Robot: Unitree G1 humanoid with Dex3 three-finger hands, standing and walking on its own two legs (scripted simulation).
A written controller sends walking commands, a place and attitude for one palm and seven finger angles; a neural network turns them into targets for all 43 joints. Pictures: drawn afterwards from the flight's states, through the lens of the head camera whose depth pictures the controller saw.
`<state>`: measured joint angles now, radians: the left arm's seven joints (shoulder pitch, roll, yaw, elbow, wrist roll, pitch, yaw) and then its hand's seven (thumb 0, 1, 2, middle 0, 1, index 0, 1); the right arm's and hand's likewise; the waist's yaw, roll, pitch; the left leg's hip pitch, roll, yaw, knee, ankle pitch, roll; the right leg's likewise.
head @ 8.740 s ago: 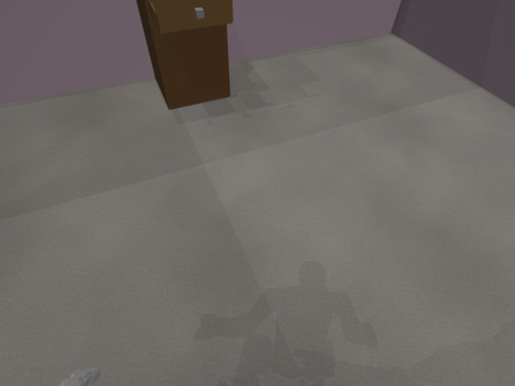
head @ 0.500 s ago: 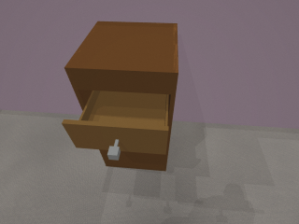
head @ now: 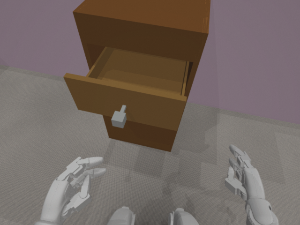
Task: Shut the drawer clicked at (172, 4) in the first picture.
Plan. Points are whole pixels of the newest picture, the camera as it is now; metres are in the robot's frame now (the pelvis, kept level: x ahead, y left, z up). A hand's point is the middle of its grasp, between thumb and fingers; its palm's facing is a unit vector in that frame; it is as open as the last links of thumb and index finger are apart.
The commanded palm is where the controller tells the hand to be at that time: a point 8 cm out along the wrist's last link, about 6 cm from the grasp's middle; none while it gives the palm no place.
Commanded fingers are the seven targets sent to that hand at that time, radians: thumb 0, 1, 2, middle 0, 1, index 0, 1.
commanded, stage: raise the hand and make a fist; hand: left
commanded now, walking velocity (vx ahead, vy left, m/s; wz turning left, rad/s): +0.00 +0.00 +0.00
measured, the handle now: (121, 114) +0.44 +0.14 -0.02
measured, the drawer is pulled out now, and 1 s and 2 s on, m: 0.18 0.18 0.18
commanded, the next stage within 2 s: bring the fist close to the handle in 1.40 s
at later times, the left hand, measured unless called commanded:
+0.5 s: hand (101, 174) +0.22 +0.13 +0.06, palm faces -0.15 -0.99 +0.00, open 3.3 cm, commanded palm +0.21 +0.19 +0.06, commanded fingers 0.00 0.90 0.90 -1.22 -1.40 -1.22 -1.40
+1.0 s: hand (108, 161) +0.25 +0.12 +0.08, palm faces -0.15 -0.99 -0.02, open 3.2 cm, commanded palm +0.24 +0.18 +0.08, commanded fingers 0.00 0.90 0.90 -1.40 -1.60 -1.40 -1.60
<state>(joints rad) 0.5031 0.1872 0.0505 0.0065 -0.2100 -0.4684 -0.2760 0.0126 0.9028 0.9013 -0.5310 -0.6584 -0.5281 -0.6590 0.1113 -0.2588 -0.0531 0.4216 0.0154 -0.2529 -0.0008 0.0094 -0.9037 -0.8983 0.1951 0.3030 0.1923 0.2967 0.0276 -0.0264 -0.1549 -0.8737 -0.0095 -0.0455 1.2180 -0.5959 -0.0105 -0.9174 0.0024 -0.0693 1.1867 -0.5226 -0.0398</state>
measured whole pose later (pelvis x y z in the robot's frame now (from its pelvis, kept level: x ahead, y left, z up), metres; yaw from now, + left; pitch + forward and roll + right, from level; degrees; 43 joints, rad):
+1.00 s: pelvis +0.02 +0.02 +0.02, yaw +0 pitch +15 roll -2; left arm 0.41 0.17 -0.09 -0.17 -0.12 -0.29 -0.11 0.01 0.90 0.90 -1.39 -1.59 -1.38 -1.59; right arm 0.26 -0.21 0.04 0.41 0.02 -0.11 0.00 0.01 -0.90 -0.90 0.20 0.30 0.20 0.30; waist -0.03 0.04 -0.16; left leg -0.81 -0.02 -0.03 1.12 -0.58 0.02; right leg -0.84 -0.01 -0.06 1.08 -0.50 -0.01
